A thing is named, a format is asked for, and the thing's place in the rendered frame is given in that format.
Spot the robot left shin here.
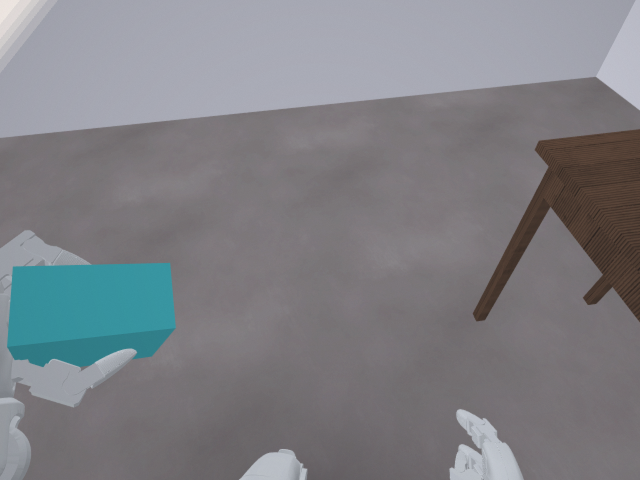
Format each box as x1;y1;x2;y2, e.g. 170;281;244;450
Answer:
278;449;296;458

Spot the sponge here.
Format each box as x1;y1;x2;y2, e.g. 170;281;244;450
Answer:
7;263;176;367

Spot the robot left hand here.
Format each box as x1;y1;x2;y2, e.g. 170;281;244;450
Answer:
0;230;137;407

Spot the table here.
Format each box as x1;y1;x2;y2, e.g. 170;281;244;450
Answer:
473;129;640;322

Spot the robot left thigh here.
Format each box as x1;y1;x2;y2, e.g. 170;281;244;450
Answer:
239;452;307;480

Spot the left robot forearm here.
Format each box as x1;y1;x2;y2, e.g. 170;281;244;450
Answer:
0;398;31;480

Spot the robot right hand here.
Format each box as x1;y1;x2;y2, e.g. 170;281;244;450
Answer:
450;409;524;480

